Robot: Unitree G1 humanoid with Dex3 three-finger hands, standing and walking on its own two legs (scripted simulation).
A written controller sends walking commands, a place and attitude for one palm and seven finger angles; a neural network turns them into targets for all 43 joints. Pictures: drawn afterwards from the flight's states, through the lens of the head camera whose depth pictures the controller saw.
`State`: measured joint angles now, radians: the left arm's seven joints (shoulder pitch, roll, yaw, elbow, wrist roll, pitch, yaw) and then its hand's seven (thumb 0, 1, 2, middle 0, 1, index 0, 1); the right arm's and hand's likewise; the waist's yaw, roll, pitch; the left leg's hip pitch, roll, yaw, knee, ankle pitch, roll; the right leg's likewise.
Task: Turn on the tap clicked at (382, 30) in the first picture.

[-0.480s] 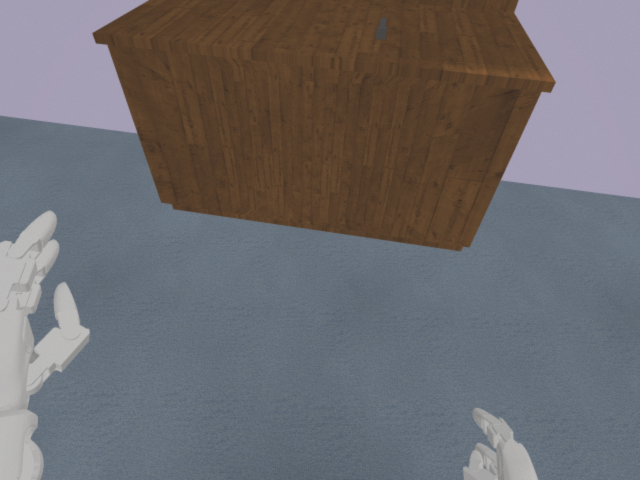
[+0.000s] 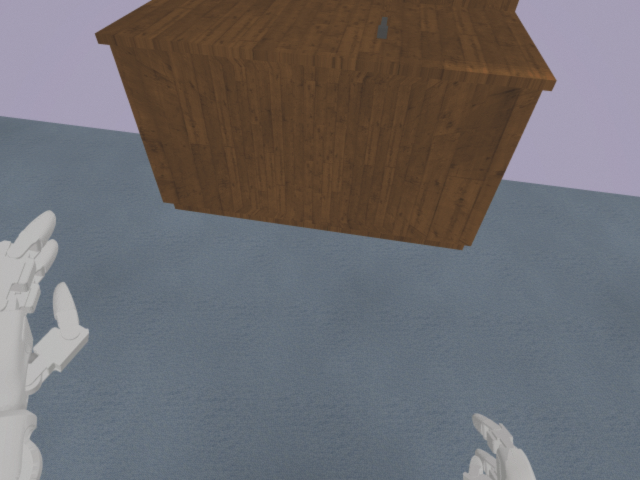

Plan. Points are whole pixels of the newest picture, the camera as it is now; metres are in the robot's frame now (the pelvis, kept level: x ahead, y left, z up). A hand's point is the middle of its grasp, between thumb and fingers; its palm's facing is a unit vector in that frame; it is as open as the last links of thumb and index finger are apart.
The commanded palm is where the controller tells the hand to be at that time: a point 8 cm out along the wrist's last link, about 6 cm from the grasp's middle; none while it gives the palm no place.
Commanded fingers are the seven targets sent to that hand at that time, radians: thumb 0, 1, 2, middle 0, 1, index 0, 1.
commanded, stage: walk to a spot facing it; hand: left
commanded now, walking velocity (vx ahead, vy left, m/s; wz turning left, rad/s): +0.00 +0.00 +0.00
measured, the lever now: (382, 31) +1.25 -0.11 +0.10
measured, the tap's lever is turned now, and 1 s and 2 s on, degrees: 0 0 0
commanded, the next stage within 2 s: turn to face it in 1.40 s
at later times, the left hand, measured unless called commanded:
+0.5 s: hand (130, 276) +0.27 +0.22 +0.16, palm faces +0.42 -0.84 -0.35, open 7.4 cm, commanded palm +0.22 +0.26 +0.18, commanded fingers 0.00 0.90 0.90 -0.20 -0.30 -0.20 -0.30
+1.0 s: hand (254, 185) +0.43 +0.12 +0.16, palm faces +0.29 -0.82 -0.49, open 7.4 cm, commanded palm +0.37 +0.18 +0.18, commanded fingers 0.00 0.90 0.90 -0.20 -0.30 -0.20 -0.30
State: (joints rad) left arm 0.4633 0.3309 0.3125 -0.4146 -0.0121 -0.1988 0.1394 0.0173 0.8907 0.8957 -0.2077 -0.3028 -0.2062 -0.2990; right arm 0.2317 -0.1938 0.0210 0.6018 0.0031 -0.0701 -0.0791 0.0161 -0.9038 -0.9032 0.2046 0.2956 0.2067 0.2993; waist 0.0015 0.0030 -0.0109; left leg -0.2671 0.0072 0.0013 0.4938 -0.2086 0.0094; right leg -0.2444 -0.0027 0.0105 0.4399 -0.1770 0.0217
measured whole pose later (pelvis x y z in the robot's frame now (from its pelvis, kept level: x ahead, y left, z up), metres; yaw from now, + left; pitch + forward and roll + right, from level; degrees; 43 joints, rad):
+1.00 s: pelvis +0.19 -0.09 -0.01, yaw -3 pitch -1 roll +1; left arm 0.49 0.36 0.37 -0.53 -0.01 -0.22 0.13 0.02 0.89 0.89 -0.21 -0.30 -0.21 -0.30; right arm 0.17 -0.23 -0.03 0.66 0.00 -0.02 -0.06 0.02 -0.91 -0.90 0.20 0.30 0.21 0.30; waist -0.04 0.03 0.09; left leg -0.57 0.10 0.04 1.28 -0.38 -0.03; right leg -0.33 -0.06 -0.21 0.63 -0.28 -0.06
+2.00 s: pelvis +0.42 -0.12 -0.01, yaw -8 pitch +0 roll +1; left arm 0.47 0.41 0.41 -0.54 -0.03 -0.24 0.15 0.02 0.89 0.90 -0.21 -0.30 -0.21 -0.30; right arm 0.17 -0.23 -0.04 0.52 0.01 -0.02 -0.07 0.01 -0.91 -0.90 0.20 0.29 0.20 0.30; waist 0.01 -0.05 0.03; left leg -0.29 0.08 0.17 0.58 -0.28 -0.01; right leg -0.40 0.01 -0.02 0.79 -0.43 0.00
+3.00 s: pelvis +0.33 -0.17 +0.00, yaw -24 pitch -1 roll +1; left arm 0.47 0.34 0.33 -0.46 -0.01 -0.22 0.15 0.02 0.89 0.90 -0.21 -0.30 -0.21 -0.30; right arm 0.23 -0.20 0.01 0.66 0.01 -0.03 -0.06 0.02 -0.90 -0.90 0.21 0.30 0.21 0.30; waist -0.02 0.02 0.01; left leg -0.47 0.07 0.07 0.96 -0.37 -0.03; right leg -0.23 -0.03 -0.11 0.51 -0.27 -0.04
